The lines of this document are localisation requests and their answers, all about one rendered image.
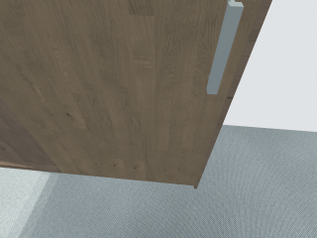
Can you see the handle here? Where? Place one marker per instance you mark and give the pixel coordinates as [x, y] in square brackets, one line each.
[227, 35]

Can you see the wardrobe door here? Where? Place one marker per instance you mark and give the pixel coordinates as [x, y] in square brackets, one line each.
[118, 88]
[16, 142]

